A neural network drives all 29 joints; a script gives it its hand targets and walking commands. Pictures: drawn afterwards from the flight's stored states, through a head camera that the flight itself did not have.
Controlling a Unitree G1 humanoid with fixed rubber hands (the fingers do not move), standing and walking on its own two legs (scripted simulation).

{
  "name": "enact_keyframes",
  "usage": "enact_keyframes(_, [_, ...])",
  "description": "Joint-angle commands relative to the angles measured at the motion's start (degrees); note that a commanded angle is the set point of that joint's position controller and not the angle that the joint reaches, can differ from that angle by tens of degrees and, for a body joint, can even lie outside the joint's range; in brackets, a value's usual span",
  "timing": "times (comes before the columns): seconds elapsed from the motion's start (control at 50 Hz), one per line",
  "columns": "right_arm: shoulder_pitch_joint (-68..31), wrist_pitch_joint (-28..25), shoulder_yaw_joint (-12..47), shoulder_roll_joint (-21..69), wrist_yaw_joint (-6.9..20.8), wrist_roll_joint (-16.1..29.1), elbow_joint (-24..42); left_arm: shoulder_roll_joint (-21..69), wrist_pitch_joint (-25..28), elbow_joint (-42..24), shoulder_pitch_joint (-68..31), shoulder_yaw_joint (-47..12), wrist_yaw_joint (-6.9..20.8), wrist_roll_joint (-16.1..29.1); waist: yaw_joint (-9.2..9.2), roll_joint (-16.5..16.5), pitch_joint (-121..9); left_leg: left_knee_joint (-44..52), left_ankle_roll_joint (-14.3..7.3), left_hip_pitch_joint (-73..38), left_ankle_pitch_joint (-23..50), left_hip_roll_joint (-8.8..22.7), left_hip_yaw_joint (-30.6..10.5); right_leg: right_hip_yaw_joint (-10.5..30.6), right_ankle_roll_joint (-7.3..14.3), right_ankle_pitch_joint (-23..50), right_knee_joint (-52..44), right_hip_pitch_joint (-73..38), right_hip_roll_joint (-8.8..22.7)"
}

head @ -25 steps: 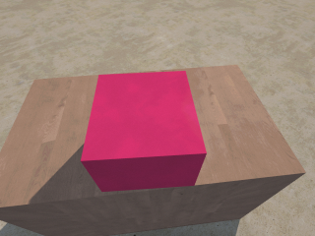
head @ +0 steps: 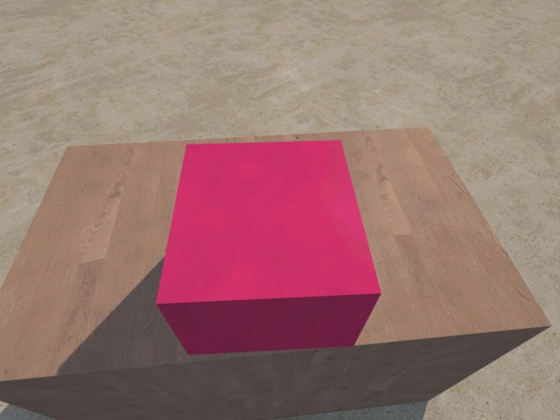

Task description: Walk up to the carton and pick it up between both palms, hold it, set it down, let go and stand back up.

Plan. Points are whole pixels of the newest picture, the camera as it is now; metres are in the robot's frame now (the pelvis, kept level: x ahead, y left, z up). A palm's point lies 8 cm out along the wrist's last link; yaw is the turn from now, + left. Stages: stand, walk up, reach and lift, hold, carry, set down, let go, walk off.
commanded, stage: walk up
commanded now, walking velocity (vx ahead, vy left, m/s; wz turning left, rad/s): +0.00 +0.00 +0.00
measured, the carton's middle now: (267, 242) +0.40 +0.04 -0.02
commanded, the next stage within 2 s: stand in 1.56 s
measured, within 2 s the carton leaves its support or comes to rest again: neither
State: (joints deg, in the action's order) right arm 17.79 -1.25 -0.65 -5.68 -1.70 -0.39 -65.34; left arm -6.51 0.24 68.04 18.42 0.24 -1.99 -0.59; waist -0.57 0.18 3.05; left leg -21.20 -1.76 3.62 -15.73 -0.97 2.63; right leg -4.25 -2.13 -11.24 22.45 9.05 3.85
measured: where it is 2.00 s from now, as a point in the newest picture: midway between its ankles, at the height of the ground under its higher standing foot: outside the picture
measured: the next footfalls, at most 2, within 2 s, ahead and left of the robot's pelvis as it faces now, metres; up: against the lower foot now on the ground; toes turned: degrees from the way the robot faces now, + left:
left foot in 1.18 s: -0.04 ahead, +0.15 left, +0.00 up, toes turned +5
right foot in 1.46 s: -0.04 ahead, -0.09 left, +0.00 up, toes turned +1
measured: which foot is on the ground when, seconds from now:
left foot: down 0.00-0.84, up 0.86-1.00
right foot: down 0.00-1.00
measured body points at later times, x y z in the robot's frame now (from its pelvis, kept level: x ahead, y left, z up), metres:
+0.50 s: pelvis +0.02 +0.01 +0.00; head +0.03 +0.02 +0.45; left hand -0.01 +0.21 -0.17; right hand -0.01 -0.19 -0.16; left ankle -0.04 +0.10 -0.74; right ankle +0.01 -0.14 -0.74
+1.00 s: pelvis -0.04 -0.01 -0.02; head -0.02 -0.06 +0.43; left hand -0.06 +0.24 -0.14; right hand +0.03 -0.26 -0.19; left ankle -0.10 +0.15 -0.64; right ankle -0.04 -0.12 -0.74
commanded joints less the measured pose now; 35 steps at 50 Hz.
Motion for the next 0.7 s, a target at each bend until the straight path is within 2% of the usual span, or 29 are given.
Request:
enact_keyframes(0.0, [5.6, -0.6, -0.4, -4.2, -0.5, 0.0, 0.3, -4.1, 0.4, -0.5, 4.3, 0.6, -0.4, 0.0, 0.08, 0.0, 3.2, 4.7, -0.9, 5.8, 13.6, 6.7, -5.1, 3.4, 1.7, 9.2, -2.3, -1.1, 3.4])
enact_keyframes(0.12, [6.5, -0.9, -0.1, -3.9, -0.7, 0.1, -0.2, -3.9, 0.3, -0.3, 4.5, 0.7, -0.5, 0.1, -0.07, 1.0, 4.0, 4.3, -0.8, 6.2, 16.8, 6.6, -5.1, 3.1, 1.6, 10.2, -1.5, -1.4, 3.6])
enact_keyframes(0.28, [7.2, -1.1, -0.2, -4.1, -0.9, 0.1, -0.3, -3.2, 0.3, -0.2, 3.6, 0.8, -0.7, 0.3, 0.13, 0.3, 2.8, 3.3, -0.9, 4.6, 21.8, 6.8, -5.2, 2.5, 1.3, 11.6, -0.6, -1.8, 3.5])
enact_keyframes(0.3, [6.4, -1.1, 0.0, -3.9, -0.9, -0.3, 0.5, -3.8, 0.3, -0.8, 2.3, 0.6, -0.9, 0.3, -0.1, -0.6, 2.7, 3.3, -0.6, 3.5, 24.0, 7.1, -4.7, 2.4, 1.1, 12.7, 0.1, -1.4, 3.8])
enact_keyframes(0.36, [6.7, -1.1, -0.1, -4.4, -1.0, -0.3, 0.9, -3.5, 0.2, -1.0, 2.3, 0.5, -1.1, 0.4, -0.03, -0.5, 1.7, 2.5, -0.6, 1.8, 28.3, 7.4, -4.3, 2.0, 0.9, 13.2, 0.8, -1.3, 3.7])
enact_keyframes(0.5, [6.7, -0.7, -0.1, -4.1, -1.1, -0.3, 1.4, -3.8, -0.4, -1.1, 2.4, 0.5, -1.2, 0.4, -0.02, 0.1, 2.5, 2.8, -0.8, 2.2, 25.9, 7.2, -4.0, 2.0, 0.7, 11.4, 0.9, -0.9, 3.8])
enact_keyframes(0.52, [4.1, -0.4, -2.0, -10.0, -1.5, -0.5, 4.6, -11.2, -0.6, -3.4, -1.2, 2.9, -2.5, 1.3, 0.24, 0.5, 8.5, -5.5, 0.2, 7.9, 49.2, 9.2, -3.9, 0.6, -0.6, 24.0, 8.7, 1.9, 5.7])
enact_keyframes(0.54, [5.6, -0.5, -2.4, -10.6, -1.5, 0.0, 4.9, -11.2, -0.6, -4.1, 0.4, 2.7, -2.9, 1.4, 0.48, 0.7, 3.4, -7.9, -0.4, 5.2, 58.1, 10.2, -3.4, -1.2, -0.7, 24.6, 11.4, 1.5, 5.6])
enact_keyframes(0.58, [5.9, -0.1, -3.0, -11.2, -1.5, 0.4, 5.9, -8.4, -1.2, -4.5, 1.9, 2.4, -2.9, 1.4, 0.66, 3.1, -0.6, -9.3, -2.5, 0.4, 65.3, 12.3, -4.9, -3.8, -1.6, 14.1, 15.0, 6.2, 3.3])
enact_keyframes(0.6, [6.7, 0.3, -3.5, -11.8, -1.5, 0.2, 6.3, -7.5, -1.8, -5.2, 1.0, 2.5, -2.8, 1.2, 1.58, 5.1, -2.4, -8.7, -4.7, -1.3, 65.8, 14.7, -7.3, -4.7, -1.9, 4.1, 18.5, 10.0, 1.5])
enact_keyframes(0.62, [7.2, 0.7, -4.0, -12.1, -1.9, -0.2, 6.2, -5.9, -2.4, -6.3, -1.1, 2.5, -2.3, 0.8, 2.53, 7.2, -3.1, -6.1, -7.9, -0.8, 64.6, 17.9, -8.2, -4.6, -2.0, -10.7, 23.7, 12.6, -0.4])
enact_keyframes(0.64, [8.3, 1.0, -3.9, -11.7, -2.2, -0.8, 6.1, -5.4, -3.2, -7.8, -4.4, 2.8, -2.1, 0.5, 4.04, 8.6, -2.0, -3.4, -10.9, 2.5, 61.6, 20.9, -11.0, -3.0, -1.9, -20.4, 31.9, 14.9, -1.1])
enact_keyframes(0.66, [8.7, 1.3, -4.0, -11.3, -2.4, -1.2, 6.0, -5.1, -3.8, -9.4, -7.1, 3.1, -2.0, 0.2, 4.68, 9.2, -0.5, -1.7, -13.2, 6.8, 57.9, 22.9, -12.9, -1.1, -1.6, -23.8, 37.7, 15.9, -1.1])
enact_keyframes(0.68, [7.9, 1.6, -4.0, -11.3, -2.6, -1.2, 6.5, -4.9, -4.2, -10.8, -8.5, 3.4, -1.7, 0.1, 4.51, 10.2, 0.9, -0.8, -14.7, 11.6, 54.4, 24.0, -14.2, 0.6, -1.3, -25.1, 41.9, 15.6, -0.8])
